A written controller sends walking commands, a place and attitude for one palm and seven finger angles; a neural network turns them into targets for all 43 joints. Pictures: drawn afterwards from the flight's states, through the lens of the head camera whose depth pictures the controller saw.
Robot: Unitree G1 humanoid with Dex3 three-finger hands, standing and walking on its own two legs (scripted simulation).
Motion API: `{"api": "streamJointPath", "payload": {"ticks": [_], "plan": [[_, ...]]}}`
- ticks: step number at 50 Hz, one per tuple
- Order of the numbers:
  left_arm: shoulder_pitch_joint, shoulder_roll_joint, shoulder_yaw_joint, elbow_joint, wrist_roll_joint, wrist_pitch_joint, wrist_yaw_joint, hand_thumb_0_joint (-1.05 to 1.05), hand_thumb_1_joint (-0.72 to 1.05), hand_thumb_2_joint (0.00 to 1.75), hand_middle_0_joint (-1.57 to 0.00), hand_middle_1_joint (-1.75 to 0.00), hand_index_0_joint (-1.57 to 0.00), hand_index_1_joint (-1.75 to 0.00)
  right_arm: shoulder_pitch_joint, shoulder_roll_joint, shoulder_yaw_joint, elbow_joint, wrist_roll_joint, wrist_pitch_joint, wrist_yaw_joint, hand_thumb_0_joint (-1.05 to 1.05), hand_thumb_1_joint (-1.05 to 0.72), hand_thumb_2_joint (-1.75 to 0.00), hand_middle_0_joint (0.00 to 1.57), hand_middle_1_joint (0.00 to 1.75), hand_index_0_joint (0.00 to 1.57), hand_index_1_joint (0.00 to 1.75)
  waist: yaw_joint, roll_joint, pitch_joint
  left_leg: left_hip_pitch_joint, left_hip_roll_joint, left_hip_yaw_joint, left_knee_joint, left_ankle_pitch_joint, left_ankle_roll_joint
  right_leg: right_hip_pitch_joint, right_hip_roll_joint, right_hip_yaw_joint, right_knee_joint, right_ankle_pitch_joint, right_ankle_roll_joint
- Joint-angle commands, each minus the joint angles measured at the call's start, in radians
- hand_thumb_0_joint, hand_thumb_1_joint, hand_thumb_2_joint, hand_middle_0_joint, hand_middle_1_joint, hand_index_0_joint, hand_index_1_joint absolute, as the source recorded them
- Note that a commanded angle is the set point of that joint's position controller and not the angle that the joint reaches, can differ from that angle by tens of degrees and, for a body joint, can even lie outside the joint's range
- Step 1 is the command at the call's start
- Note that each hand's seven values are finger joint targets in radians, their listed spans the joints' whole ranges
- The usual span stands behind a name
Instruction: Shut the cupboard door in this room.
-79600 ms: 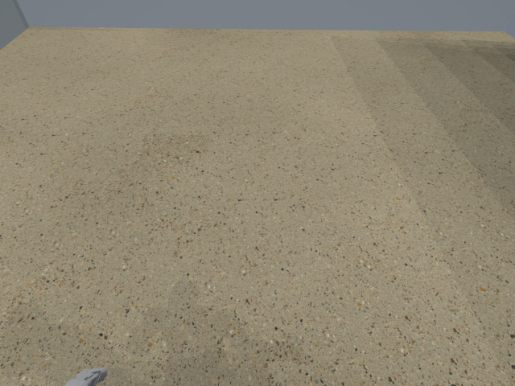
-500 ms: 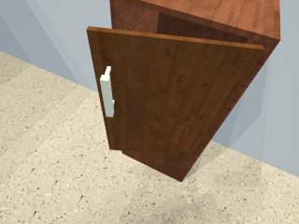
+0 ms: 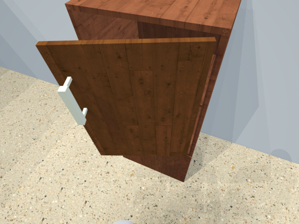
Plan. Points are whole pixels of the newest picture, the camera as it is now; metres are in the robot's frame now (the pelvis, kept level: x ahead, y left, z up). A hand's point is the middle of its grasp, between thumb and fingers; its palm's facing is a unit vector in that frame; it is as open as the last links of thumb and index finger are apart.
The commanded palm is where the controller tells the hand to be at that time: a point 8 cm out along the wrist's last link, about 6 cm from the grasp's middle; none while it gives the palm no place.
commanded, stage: come to a stop and stand still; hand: left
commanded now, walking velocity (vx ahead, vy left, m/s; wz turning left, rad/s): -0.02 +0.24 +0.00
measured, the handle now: (75, 102) +0.42 +0.24 +0.08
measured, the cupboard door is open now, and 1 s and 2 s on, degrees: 22 22 22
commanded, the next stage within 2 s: look again from close up in 0.82 s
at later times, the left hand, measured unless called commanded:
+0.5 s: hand out of the picture -0.02 +0.22 -0.17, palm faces +0.07 -0.98 -0.19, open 7.3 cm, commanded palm none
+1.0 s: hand out of the picture -0.09 +0.20 -0.17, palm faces +0.02 -0.99 -0.14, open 7.3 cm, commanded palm none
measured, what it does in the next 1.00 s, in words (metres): steps on the spot: left foot, then right foot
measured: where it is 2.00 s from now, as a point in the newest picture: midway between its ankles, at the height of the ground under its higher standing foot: outside the picture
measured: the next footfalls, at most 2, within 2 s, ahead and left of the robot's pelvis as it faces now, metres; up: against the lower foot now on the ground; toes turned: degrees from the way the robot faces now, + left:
left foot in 0.22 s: +0.02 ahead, +0.12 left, +0.00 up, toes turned +5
right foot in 0.52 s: -0.01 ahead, -0.06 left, +0.00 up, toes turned +1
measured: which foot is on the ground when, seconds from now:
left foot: up 0.00-0.20, down 0.22-1.00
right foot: down 0.00-0.22, up 0.24-0.50, down 0.52-1.00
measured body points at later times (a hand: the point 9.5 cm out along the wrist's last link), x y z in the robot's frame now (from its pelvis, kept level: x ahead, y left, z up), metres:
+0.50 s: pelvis -0.04 +0.04 +0.01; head -0.02 +0.05 +0.46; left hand -0.03 +0.27 -0.15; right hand +0.01 -0.18 -0.14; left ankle -0.02 +0.11 -0.73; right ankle -0.08 -0.07 -0.72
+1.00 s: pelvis -0.07 +0.05 +0.01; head -0.05 +0.06 +0.46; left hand -0.09 +0.25 -0.16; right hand -0.09 -0.15 -0.15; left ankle -0.02 +0.12 -0.73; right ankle -0.08 -0.07 -0.73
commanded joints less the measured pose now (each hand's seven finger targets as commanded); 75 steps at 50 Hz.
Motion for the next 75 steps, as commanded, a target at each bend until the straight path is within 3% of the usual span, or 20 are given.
{"api": "streamJointPath", "payload": {"ticks": [1, 5, 8, 10, 11, 13, 16, 22, 24, 26, 27, 29, 36, 45, 46, 47, 50, 55, 59, 75], "plan": [[0.076, 0.212, 0.060, -0.047, 0.003, 0.003, 0.021, 0.00, 0.90, 0.90, -0.20, -0.30, -0.20, -0.30, 0.010, -0.026, -0.007, -0.072, -0.001, -0.008, 0.008, 0.00, -0.90, -0.90, 0.20, 0.30, 0.20, 0.30, 0.044, -0.273, -0.080, -0.116, -0.002, -0.013, 0.117, 0.043, -0.021, 0.133, -0.256, 0.195, -0.220, 0.596, -0.195], [0.050, 0.237, 0.073, -0.064, 0.011, 0.017, 0.025, 0.00, 0.90, 0.90, -0.20, -0.30, -0.20, -0.30, -0.014, -0.008, -0.004, -0.098, -0.001, -0.008, 0.017, 0.00, -0.90, -0.90, 0.20, 0.30, 0.20, 0.30, 0.048, -0.232, -0.076, -0.028, -0.002, -0.003, -0.080, 0.054, -0.017, 0.060, -0.261, 0.204, -0.246, 0.320, -0.207], [0.007, 0.240, 0.074, -0.079, 0.004, 0.031, 0.019, 0.00, 0.90, 0.90, -0.20, -0.30, -0.20, -0.30, 0.079, 0.001, 0.000, -0.078, 0.001, -0.023, 0.015, 0.00, -0.90, -0.90, 0.20, 0.30, 0.20, 0.30, 0.002, -0.233, -0.095, 0.185, -0.031, 0.039, -0.368, 0.203, 0.001, -0.059, -0.198, 0.175, -0.202, 0.085, -0.153], [0.011, 0.164, 0.055, -0.093, -0.004, 0.048, 0.013, 0.00, 0.90, 0.90, -0.20, -0.30, -0.20, -0.30, 0.140, -0.047, -0.007, -0.060, 0.000, -0.036, 0.006, 0.00, -0.90, -0.90, 0.20, 0.30, 0.20, 0.30, -0.025, 0.003, -0.098, 0.318, 0.050, -0.040, -0.595, 0.248, 0.020, -0.159, -0.066, 0.080, -0.009, -0.088, -0.079], [0.011, 0.096, 0.044, -0.108, -0.012, 0.055, 0.009, 0.00, 0.90, 0.90, -0.20, -0.30, -0.20, -0.30, 0.122, -0.126, -0.019, -0.087, -0.011, -0.038, 0.003, 0.00, -0.90, -0.90, 0.20, 0.30, 0.20, 0.30, -0.023, 0.294, -0.047, 0.201, 0.252, -0.311, -0.718, 0.264, 0.101, -0.224, 0.048, -0.018, 0.158, -0.276, -0.015], [-0.008, 0.110, 0.045, -0.105, -0.010, 0.057, 0.006, 0.00, 0.90, 0.90, -0.20, -0.30, -0.20, -0.30, 0.005, -0.118, -0.008, -0.130, -0.023, -0.035, -0.008, 0.00, -0.90, -0.90, 0.20, 0.30, 0.20, 0.30, 0.007, 0.162, 0.000, -0.012, 0.277, -0.294, -0.761, 0.276, 0.220, -0.124, 0.041, 0.072, 0.365, -0.232, -0.037], [0.069, 0.091, 0.039, -0.036, -0.003, 0.052, -0.001, 0.00, 0.90, 0.90, -0.20, -0.30, -0.20, -0.30, -0.067, -0.071, 0.013, -0.135, -0.018, -0.050, -0.016, 0.00, -0.90, -0.90, 0.20, 0.30, 0.20, 0.30, 0.049, 0.091, -0.037, 0.046, 0.199, -0.188, -0.704, 0.418, 0.199, -0.097, 0.046, 0.073, 0.419, -0.135, -0.035], [0.061, 0.051, 0.009, -0.010, -0.012, 0.032, 0.003, 0.00, 0.90, 0.90, -0.20, -0.30, -0.20, -0.30, 0.044, -0.072, 0.012, -0.072, -0.015, -0.056, -0.025, 0.00, -0.90, -0.90, 0.20, 0.30, 0.20, 0.30, 0.009, 0.034, -0.077, 0.233, 0.215, -0.195, -0.662, 0.598, 0.217, 0.005, 0.047, 0.027, 0.037, -0.174, -0.022], [0.120, 0.048, 0.005, 0.020, -0.012, 0.021, 0.007, 0.00, 0.90, 0.90, -0.20, -0.30, -0.20, -0.30, 0.045, -0.070, 0.015, -0.057, -0.007, -0.056, -0.024, 0.00, -0.90, -0.90, 0.20, 0.30, 0.20, 0.30, 0.031, 0.001, -0.111, 0.210, 0.182, -0.176, -0.618, 0.549, 0.178, 0.131, 0.047, 0.030, -0.161, -0.017, -0.024], [0.142, 0.088, 0.001, 0.045, -0.009, 0.003, 0.014, 0.00, 0.90, 0.90, -0.20, -0.30, -0.20, -0.30, 0.043, -0.026, 0.025, -0.049, 0.008, -0.063, -0.018, 0.00, -0.90, -0.90, 0.20, 0.30, 0.20, 0.30, 0.022, -0.114, -0.106, 0.130, 0.099, -0.100, -0.553, 0.458, 0.090, 0.232, -0.048, 0.158, -0.277, 0.173, -0.059], [0.135, 0.108, 0.000, 0.047, -0.012, -0.001, 0.015, 0.00, 0.90, 0.90, -0.20, -0.30, -0.20, -0.30, 0.035, -0.015, 0.031, -0.049, 0.009, -0.062, -0.017, 0.00, -0.90, -0.90, 0.20, 0.30, 0.20, 0.30, 0.011, -0.147, -0.080, 0.129, 0.056, -0.059, -0.552, 0.374, 0.060, 0.195, -0.117, 0.205, -0.281, 0.234, -0.095], [0.099, 0.108, -0.005, 0.051, -0.017, -0.006, 0.010, 0.00, 0.90, 0.90, -0.20, -0.30, -0.20, -0.30, 0.042, -0.012, 0.033, -0.021, -0.001, -0.053, -0.013, 0.00, -0.90, -0.90, 0.20, 0.30, 0.20, 0.30, -0.005, -0.218, -0.058, 0.203, 0.044, -0.049, -0.566, 0.356, 0.046, 0.103, -0.093, 0.187, -0.282, 0.167, -0.109], [0.133, 0.073, -0.018, 0.081, -0.020, 0.006, 0.011, 0.00, 0.90, 0.90, -0.20, -0.30, -0.20, -0.30, 0.065, -0.020, 0.048, 0.050, 0.000, -0.056, -0.016, 0.00, -0.90, -0.90, 0.20, 0.30, 0.20, 0.30, 0.011, -0.040, 0.040, 0.175, 0.085, -0.108, -0.672, 0.292, 0.067, 0.081, -0.017, 0.117, -0.283, 0.005, -0.073], [0.182, 0.047, -0.020, 0.112, -0.017, 0.007, 0.011, 0.00, 0.90, 0.90, -0.20, -0.30, -0.20, -0.30, 0.097, -0.006, 0.045, 0.077, 0.001, -0.058, -0.021, 0.00, -0.90, -0.90, 0.20, 0.30, 0.20, 0.30, 0.020, -0.034, 0.036, 0.137, 0.097, -0.143, -0.727, 0.176, 0.072, 0.113, -0.002, 0.091, -0.272, 0.007, -0.066], [0.232, 0.080, -0.040, 0.126, 0.002, -0.026, 0.045, 0.00, 0.90, 0.90, -0.20, -0.30, -0.20, -0.30, -0.007, -0.061, 0.054, -0.001, 0.002, -0.078, -0.010, 0.00, -0.90, -0.90, 0.20, 0.30, 0.20, 0.30, 0.044, 0.018, 0.050, 0.129, 0.087, -0.079, -0.493, 0.433, 0.045, 0.067, -0.032, 0.118, -0.274, 0.182, -0.077], [0.174, 0.125, -0.025, 0.078, -0.014, -0.030, 0.038, 0.00, 0.90, 0.90, -0.20, -0.30, -0.20, -0.30, 0.073, -0.019, 0.053, -0.011, 0.000, -0.069, -0.002, 0.00, -0.90, -0.90, 0.20, 0.30, 0.20, 0.30, -0.023, 0.029, -0.043, 0.155, 0.059, -0.093, -0.509, 0.254, 0.042, 0.062, -0.054, 0.149, -0.276, -0.064, -0.105], [0.178, 0.094, -0.025, 0.066, -0.014, -0.031, 0.025, 0.00, 0.90, 0.90, -0.20, -0.30, -0.20, -0.30, 0.117, -0.022, 0.052, -0.005, -0.009, -0.073, -0.001, 0.00, -0.90, -0.90, 0.20, 0.30, 0.20, 0.30, -0.014, 0.117, -0.081, 0.118, 0.073, -0.143, -0.570, 0.222, 0.072, 0.083, 0.008, 0.087, -0.184, -0.063, -0.111], [0.199, 0.050, -0.035, 0.075, -0.010, -0.018, 0.018, 0.00, 0.90, 0.90, -0.20, -0.30, -0.20, -0.30, 0.097, -0.038, 0.049, -0.027, -0.003, -0.074, -0.006, 0.00, -0.90, -0.90, 0.20, 0.30, 0.20, 0.30, 0.006, -0.068, 0.021, 0.037, 0.095, -0.183, -0.661, 0.118, 0.098, 0.069, 0.035, 0.069, -0.160, -0.051, -0.092], [0.206, 0.055, -0.035, 0.075, -0.012, -0.013, 0.019, 0.00, 0.90, 0.90, -0.20, -0.30, -0.20, -0.30, 0.102, -0.057, 0.047, -0.013, -0.002, -0.075, -0.005, 0.00, -0.90, -0.90, 0.20, 0.30, 0.20, 0.30, 0.007, -0.105, 0.059, 0.052, 0.098, -0.188, -0.698, 0.091, 0.097, 0.038, 0.032, 0.085, -0.169, -0.067, -0.085], [0.194, 0.098, -0.034, 0.078, -0.012, -0.015, 0.015, 0.00, 0.90, 0.90, -0.20, -0.30, -0.20, -0.30, 0.068, -0.061, 0.054, 0.028, 0.004, -0.090, -0.009, 0.00, -0.90, -0.90, 0.20, 0.30, 0.20, 0.30, 0.011, -0.059, -0.011, 0.174, 0.090, -0.114, -0.659, 0.317, 0.092, 0.082, -0.003, 0.106, -0.226, 0.056, -0.073]]}}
